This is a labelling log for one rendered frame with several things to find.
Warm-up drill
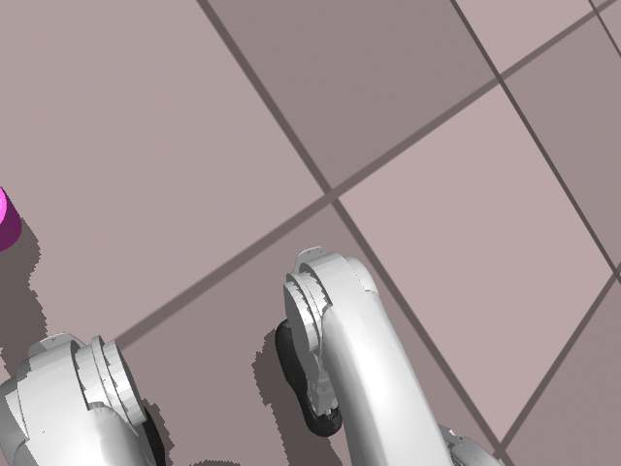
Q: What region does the cup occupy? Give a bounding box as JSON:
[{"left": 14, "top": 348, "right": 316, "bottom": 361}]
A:
[{"left": 0, "top": 187, "right": 21, "bottom": 251}]

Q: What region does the right robot hand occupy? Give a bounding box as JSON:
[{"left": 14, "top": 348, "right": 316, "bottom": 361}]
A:
[{"left": 438, "top": 424, "right": 504, "bottom": 466}]

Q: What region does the left robot foot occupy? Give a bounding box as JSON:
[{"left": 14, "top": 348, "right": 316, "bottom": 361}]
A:
[{"left": 142, "top": 406, "right": 166, "bottom": 466}]

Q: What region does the right robot foot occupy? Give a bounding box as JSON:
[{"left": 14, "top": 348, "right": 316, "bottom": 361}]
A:
[{"left": 275, "top": 319, "right": 343, "bottom": 437}]

